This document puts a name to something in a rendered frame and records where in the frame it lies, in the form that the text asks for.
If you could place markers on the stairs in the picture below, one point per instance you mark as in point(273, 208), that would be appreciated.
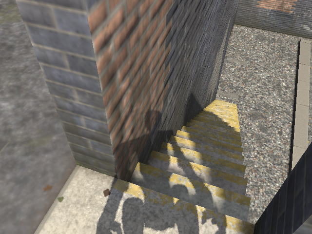
point(202, 164)

